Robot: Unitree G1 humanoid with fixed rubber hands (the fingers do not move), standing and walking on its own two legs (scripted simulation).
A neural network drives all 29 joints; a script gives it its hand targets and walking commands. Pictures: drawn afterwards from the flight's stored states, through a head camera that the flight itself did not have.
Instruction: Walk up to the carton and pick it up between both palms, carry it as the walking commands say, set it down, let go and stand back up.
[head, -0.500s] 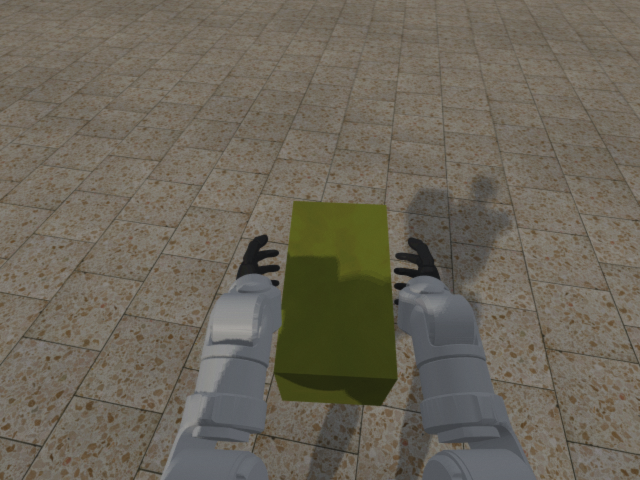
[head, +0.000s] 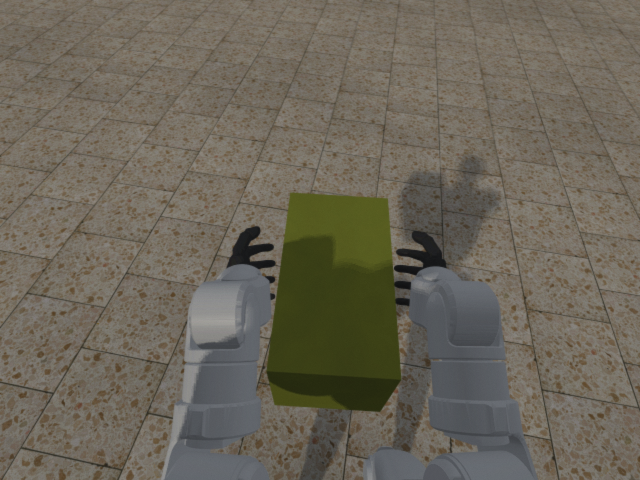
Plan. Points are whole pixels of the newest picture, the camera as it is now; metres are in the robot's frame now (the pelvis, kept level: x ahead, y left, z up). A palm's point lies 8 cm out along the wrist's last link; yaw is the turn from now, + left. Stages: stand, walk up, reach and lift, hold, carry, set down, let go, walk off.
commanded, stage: carry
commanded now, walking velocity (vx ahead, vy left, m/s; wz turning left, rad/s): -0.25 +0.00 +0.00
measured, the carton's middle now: (333, 297) +0.35 +0.00 -0.01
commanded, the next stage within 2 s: none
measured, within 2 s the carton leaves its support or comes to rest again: neither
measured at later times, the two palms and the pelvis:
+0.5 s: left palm (289, 411) +0.17 +0.05 +0.09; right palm (529, 451) +0.14 -0.17 +0.08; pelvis -0.16 -0.02 +0.00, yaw -2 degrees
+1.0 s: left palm out of the picture -0.03 +0.07 +0.09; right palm out of the picture -0.04 -0.16 +0.08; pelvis -0.35 -0.03 -0.01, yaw -3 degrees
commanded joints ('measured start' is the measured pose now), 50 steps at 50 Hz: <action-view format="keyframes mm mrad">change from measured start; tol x32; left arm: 1 -493 -1119 -618 -15 -464 -5 -330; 50 -281 -1090 -530 73 -402 2 -366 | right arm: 1 -468 1038 532 -61 404 3 387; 50 -426 1024 583 -121 367 0 364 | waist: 1 -13 158 -354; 11 -3 198 -420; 14 9 -300 -331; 45 -24 258 -407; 50 7 -281 -322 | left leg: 1 283 239 -157 -143 630 114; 10 298 249 -210 -138 458 103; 15 -217 -2 -77 470 -324 -70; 27 -47 -30 -1 113 -218 -78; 34 224 379 -312 -155 728 161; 46 321 244 -212 -125 534 86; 50 -213 19 17 146 -192 -101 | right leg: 1 -27 -14 7 143 16 21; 13 533 -226 136 -748 335 -55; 15 440 -422 272 -678 865 -228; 28 568 -263 156 -588 803 -168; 33 43 -37 -51 -105 -144 3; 36 8 -23 44 148 -42 4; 45 158 10 -73 -339 -43 6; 50 533 -413 299 -720 630 -163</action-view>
